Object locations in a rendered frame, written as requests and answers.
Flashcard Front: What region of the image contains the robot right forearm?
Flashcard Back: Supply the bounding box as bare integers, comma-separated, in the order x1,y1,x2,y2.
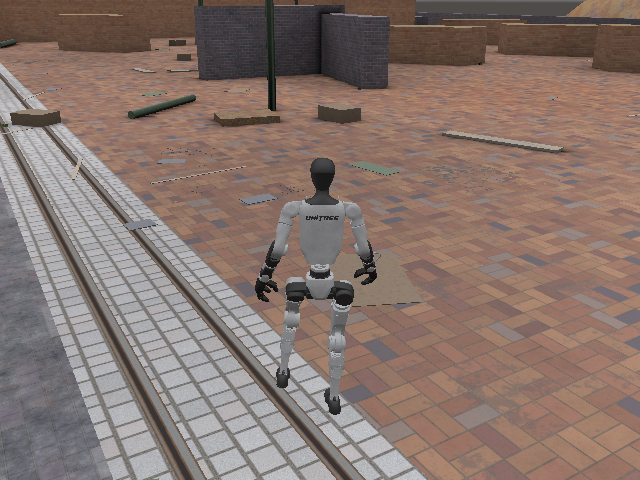
359,240,376,272

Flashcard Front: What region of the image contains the left robot upper arm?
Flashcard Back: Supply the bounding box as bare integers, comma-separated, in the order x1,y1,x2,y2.
271,201,302,257

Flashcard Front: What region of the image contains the left robot shin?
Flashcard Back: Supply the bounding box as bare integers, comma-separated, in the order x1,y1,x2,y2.
279,311,296,375

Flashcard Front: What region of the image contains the robot left forearm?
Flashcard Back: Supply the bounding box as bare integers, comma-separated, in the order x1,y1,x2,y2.
258,240,281,283

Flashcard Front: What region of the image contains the robot left hand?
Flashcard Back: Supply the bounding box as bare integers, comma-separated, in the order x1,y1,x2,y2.
255,278,278,302

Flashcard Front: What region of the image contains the right robot upper arm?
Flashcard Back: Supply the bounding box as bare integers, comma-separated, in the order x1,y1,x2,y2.
342,201,370,256

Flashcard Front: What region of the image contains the robot left foot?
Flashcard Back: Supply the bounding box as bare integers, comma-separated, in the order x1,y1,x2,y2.
276,367,290,388

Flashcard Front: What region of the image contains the robot right hand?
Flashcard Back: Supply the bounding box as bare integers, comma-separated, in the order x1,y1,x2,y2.
354,268,377,285

